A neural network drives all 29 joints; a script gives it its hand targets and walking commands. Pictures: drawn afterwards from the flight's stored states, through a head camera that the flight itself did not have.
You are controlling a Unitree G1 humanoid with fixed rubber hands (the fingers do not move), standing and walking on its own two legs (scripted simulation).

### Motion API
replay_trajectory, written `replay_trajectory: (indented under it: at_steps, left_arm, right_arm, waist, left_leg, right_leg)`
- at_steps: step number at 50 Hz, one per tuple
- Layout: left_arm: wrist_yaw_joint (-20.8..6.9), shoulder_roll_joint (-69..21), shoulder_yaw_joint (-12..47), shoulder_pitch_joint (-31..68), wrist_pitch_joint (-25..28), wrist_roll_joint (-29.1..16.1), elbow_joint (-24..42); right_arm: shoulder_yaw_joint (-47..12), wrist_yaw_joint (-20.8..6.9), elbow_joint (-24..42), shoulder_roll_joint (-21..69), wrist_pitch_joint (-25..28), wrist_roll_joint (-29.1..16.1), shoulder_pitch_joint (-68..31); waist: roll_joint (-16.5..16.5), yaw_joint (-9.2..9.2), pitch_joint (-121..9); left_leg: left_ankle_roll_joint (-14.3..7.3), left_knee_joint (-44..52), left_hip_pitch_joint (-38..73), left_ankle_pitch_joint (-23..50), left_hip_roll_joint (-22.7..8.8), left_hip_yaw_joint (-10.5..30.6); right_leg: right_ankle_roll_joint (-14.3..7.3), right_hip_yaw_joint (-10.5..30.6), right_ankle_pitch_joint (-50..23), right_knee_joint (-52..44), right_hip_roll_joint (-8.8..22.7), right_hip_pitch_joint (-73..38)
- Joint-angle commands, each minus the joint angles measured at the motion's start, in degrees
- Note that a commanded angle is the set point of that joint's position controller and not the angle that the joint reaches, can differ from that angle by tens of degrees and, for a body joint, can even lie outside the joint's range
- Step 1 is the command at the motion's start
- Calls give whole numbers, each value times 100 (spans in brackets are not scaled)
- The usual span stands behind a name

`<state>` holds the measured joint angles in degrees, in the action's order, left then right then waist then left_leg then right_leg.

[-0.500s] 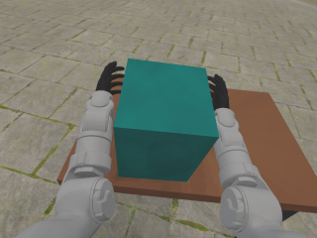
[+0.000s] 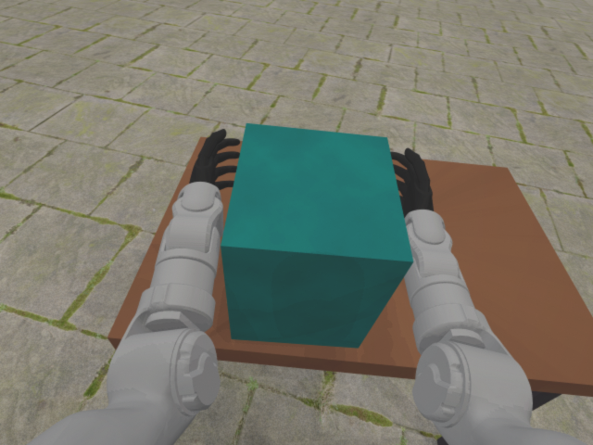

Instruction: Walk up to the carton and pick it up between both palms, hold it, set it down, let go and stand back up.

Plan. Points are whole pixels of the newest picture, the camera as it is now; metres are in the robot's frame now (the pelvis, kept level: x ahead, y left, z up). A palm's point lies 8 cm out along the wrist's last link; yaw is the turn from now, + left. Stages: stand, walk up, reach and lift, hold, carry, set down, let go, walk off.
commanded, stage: set down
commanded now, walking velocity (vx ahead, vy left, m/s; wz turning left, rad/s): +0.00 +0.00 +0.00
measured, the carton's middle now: (305, 242) +0.38 -0.02 +0.07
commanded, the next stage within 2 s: none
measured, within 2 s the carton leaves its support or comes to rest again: rests again in 0.96 s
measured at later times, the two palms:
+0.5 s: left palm (214, 193) +0.43 +0.12 +0.13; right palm (415, 214) +0.40 -0.18 +0.12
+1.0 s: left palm (214, 206) +0.43 +0.12 +0.10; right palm (410, 225) +0.40 -0.17 +0.10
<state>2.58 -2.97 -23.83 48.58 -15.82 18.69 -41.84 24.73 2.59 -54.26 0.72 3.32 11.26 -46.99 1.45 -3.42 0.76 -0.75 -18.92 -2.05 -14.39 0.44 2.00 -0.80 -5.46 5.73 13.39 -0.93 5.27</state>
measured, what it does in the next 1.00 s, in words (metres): stands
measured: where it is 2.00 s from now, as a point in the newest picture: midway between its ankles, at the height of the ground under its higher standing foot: outside the picture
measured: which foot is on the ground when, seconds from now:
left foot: down 0.00-1.00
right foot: down 0.00-1.00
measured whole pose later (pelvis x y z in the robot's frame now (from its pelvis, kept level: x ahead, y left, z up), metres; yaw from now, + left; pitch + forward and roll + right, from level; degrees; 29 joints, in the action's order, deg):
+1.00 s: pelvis +0.01 +0.01 +0.00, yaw -1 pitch +3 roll -1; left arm 3.2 -5.0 -27.7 47.2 -7.5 19.9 -48.2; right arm 32.1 -1.5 -53.6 2.1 6.4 20.5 -44.8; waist -0.5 -2.7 -1.4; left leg -1.3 -19.3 -8.0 -14.4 0.8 0.8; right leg -0.3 -4.4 5.3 13.9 -0.6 11.6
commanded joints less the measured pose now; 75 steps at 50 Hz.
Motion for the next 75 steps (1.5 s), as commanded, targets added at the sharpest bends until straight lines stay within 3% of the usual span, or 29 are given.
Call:
replay_trajectory:
  at_steps: [1,21,35,69,75]
  left_arm:
    - [-579,-2808,1500,3188,220,-277,112]
    - [-459,-2641,912,3319,527,-95,-408]
    - [-445,-2734,969,3114,795,-64,-360]
    - [-469,-2822,714,2718,1287,218,-541]
    - [-509,-2816,600,2539,1224,364,-706]
  right_arm:
    - [-1246,-675,615,2307,309,97,-3650]
    - [-700,-946,412,2485,227,682,-3517]
    - [-803,-964,460,2619,420,797,-3232]
    - [-410,-1032,349,2651,768,1279,-2686]
    - [-111,-1063,479,2737,705,1504,-2574]
  waist:
    - [-296,-49,-2504]
    - [-212,-4,-2744]
    - [-208,12,-2947]
    - [-265,13,-2638]
    - [-210,96,-2291]
  left_leg:
    - [558,151,-431,2195,-21,-412]
    - [462,247,-892,1925,-74,-462]
    - [474,135,-1002,2305,-76,-495]
    - [501,168,-1120,2053,-127,-526]
    - [437,222,-942,2000,-177,-557]
  right_leg:
    - [209,-224,-1920,402,10,-1803]
    - [232,-100,-2082,519,98,-1748]
    - [224,-66,-2608,662,81,-1965]
    - [185,-93,-2171,594,96,-1637]
    - [188,-110,-1576,475,71,-1353]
